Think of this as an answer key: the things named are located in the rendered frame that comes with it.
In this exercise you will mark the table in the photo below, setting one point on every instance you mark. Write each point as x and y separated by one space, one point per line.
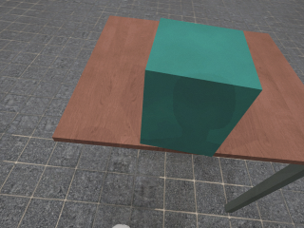
106 106

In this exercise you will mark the carton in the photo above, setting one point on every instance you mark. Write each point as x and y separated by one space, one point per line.
199 81

